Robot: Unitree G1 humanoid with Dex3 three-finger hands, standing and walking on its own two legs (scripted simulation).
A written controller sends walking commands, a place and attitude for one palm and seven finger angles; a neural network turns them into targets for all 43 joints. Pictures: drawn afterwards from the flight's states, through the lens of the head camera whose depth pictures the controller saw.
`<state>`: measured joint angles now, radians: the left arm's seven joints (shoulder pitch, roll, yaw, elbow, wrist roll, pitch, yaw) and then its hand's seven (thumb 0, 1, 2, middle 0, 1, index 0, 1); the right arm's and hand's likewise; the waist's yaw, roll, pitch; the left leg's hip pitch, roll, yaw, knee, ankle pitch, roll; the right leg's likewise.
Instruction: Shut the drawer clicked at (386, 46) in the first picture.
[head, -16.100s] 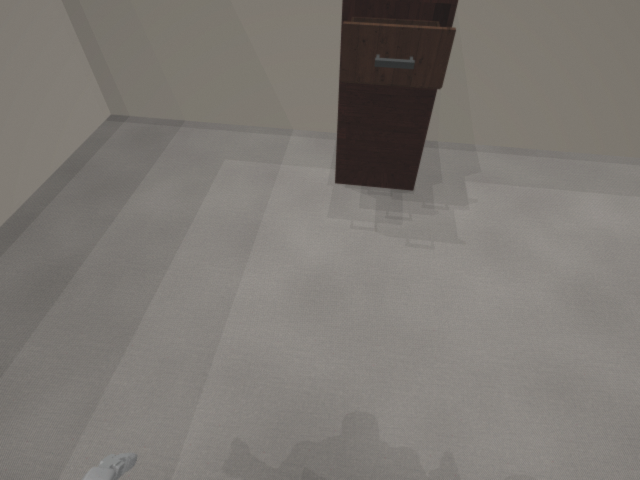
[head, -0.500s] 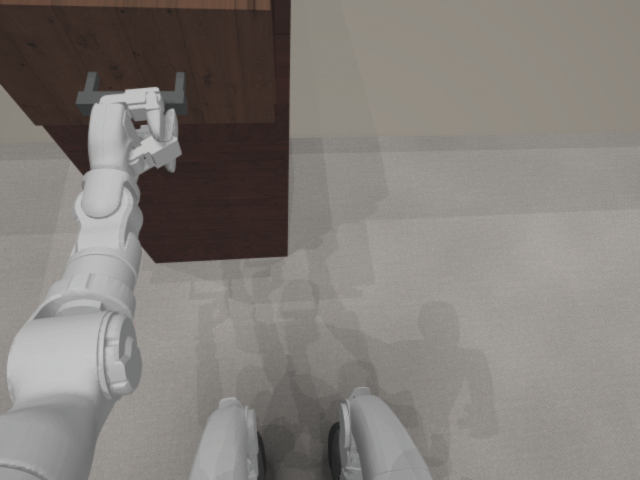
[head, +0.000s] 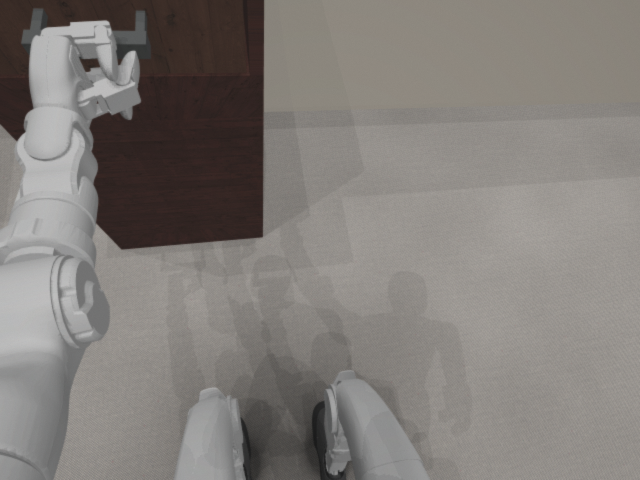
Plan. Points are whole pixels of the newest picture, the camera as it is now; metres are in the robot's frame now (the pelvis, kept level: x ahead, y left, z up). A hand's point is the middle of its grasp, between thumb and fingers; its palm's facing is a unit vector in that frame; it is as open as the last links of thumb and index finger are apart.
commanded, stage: push the drawer shut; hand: left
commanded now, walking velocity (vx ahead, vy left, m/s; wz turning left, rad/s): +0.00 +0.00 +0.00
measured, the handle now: (90, 31) +0.63 +0.19 +0.08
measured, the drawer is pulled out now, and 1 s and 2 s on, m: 0.00 0.00 0.00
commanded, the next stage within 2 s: pull the fist back off the drawer in 0.22 s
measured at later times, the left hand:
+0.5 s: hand (119, 76) +0.57 +0.16 +0.07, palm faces +0.00 -1.00 -0.05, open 3.4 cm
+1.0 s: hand (128, 82) +0.56 +0.14 +0.08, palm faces +0.02 -1.00 -0.01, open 3.1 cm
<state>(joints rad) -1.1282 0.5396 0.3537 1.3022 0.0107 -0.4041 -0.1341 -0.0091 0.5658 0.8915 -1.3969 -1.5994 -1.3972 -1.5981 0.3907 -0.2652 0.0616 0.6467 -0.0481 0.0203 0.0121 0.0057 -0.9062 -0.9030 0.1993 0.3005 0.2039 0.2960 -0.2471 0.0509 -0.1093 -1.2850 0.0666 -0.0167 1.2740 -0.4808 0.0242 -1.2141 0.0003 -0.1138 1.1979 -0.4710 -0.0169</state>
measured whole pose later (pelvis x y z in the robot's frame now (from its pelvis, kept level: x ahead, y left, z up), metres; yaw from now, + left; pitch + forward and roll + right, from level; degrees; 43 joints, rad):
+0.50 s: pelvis -0.02 +0.01 -0.01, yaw +0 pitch +29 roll -6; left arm -1.23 0.57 0.28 1.35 0.02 -0.37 -0.08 0.02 0.48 0.89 -1.40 -1.60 -1.40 -1.60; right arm 0.39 -0.27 0.09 0.67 -0.06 -0.05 0.00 0.00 -0.91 -0.90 0.20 0.30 0.20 0.30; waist -0.28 0.04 -0.11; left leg -1.35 0.05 -0.02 1.28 -0.45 0.05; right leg -1.26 -0.01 -0.12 1.19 -0.44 0.00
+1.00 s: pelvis +0.01 +0.01 +0.01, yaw -1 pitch +27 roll -4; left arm -1.01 0.45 0.36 1.16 -0.02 -0.40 -0.08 0.02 0.75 0.87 -1.40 -1.60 -1.40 -1.60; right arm 0.39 -0.26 0.05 0.62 -0.05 0.03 0.04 0.01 -0.91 -0.90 0.20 0.30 0.20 0.30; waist -0.22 0.06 -0.12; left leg -1.23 0.07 0.01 1.24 -0.48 0.03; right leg -1.17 0.01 -0.08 1.16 -0.46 0.00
